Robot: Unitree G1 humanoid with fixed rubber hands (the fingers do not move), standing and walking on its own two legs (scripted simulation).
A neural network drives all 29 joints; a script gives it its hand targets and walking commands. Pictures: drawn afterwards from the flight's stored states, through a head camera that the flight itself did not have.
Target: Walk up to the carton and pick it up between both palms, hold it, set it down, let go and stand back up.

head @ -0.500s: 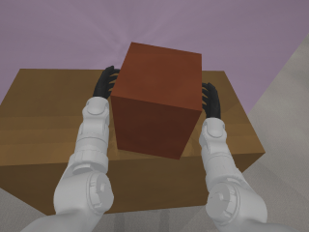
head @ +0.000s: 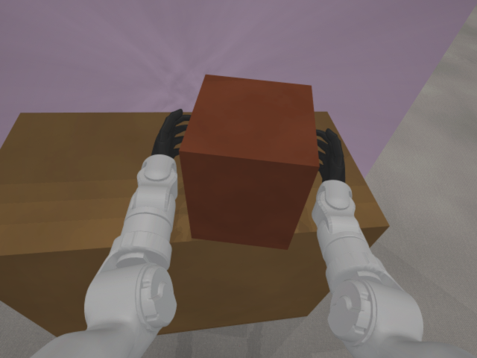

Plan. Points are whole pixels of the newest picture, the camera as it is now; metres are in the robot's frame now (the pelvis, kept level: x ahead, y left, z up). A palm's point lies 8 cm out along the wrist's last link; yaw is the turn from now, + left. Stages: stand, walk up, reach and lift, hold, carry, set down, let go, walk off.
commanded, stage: reach and lift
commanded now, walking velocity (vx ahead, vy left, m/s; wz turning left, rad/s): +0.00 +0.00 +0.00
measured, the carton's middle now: (248, 165) +0.45 +0.00 +0.06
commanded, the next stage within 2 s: none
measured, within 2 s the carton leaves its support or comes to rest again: neither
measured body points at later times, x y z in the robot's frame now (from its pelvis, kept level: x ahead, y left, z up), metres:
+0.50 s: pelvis +0.00 +0.00 +0.00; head -0.04 +0.05 +0.44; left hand +0.40 +0.17 +0.15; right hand +0.40 -0.12 +0.15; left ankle +0.03 +0.11 -0.75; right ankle -0.01 -0.09 -0.75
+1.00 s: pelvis -0.02 +0.00 +0.00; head -0.08 +0.05 +0.44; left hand +0.38 +0.17 +0.20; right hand +0.38 -0.12 +0.20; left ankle +0.03 +0.11 -0.75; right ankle -0.01 -0.09 -0.75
